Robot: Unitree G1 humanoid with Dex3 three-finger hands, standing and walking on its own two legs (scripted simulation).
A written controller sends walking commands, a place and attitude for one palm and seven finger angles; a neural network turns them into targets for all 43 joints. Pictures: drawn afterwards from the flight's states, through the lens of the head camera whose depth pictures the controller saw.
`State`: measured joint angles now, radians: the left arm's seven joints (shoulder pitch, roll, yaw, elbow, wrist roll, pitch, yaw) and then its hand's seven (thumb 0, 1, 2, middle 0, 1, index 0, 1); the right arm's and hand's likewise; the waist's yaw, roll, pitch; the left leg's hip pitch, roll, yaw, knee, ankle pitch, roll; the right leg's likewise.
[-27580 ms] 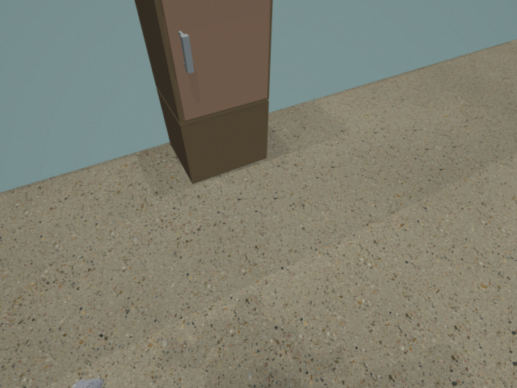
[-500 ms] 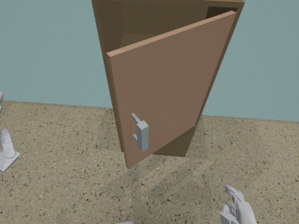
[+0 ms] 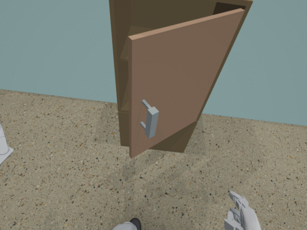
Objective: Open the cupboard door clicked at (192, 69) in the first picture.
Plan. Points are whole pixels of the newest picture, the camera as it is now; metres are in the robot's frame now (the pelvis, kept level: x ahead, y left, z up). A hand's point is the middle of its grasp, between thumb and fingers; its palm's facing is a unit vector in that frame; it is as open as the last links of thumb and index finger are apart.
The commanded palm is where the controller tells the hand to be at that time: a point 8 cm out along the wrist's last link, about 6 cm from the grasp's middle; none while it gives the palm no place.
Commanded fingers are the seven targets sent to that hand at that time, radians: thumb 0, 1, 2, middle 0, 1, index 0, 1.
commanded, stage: step back with the hand held close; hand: left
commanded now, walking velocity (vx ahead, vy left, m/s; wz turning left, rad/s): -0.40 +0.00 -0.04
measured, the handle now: (147, 118) +0.46 +0.05 -0.03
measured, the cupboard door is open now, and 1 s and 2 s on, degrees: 40 40 40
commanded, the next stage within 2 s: stop stepping back and stand still in 0.08 s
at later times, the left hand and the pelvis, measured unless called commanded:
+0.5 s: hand out of the picture +0.09 +0.28 +0.17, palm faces +0.38 -0.80 -0.46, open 7.4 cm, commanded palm +0.07 +0.30 +0.18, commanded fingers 0.00 0.90 0.90 -0.20 -0.30 -0.20 -0.30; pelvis -0.10 +0.02 -0.01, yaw -5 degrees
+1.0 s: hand out of the picture +0.05 +0.29 +0.17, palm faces +0.44 -0.79 -0.43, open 7.4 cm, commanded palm +0.00 +0.32 +0.18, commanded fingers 0.00 0.90 0.90 -0.20 -0.30 -0.20 -0.30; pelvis -0.16 +0.03 +0.01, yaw -4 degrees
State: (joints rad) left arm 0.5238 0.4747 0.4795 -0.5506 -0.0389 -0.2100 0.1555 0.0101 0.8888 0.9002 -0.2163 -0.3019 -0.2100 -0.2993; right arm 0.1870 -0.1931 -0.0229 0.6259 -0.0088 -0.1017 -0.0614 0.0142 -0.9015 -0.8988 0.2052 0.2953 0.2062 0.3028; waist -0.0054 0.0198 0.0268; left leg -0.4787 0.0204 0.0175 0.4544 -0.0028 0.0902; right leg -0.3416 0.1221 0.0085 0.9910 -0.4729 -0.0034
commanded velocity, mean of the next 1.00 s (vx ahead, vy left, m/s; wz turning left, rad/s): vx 0.10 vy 0.00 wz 0.00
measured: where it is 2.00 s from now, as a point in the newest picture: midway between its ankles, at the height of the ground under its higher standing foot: outside the picture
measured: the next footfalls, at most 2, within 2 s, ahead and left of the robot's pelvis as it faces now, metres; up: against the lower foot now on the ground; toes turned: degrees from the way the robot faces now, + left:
right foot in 0.16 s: -0.16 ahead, -0.12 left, +0.00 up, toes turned -2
left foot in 0.52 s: -0.01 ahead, +0.11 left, +0.00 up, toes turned -3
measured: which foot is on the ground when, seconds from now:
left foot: down 0.00-0.36, up 0.38-0.50, down 0.52-0.80, up 0.82-1.00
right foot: up 0.00-0.14, down 0.16-0.56, up 0.58-0.80, down 0.82-1.00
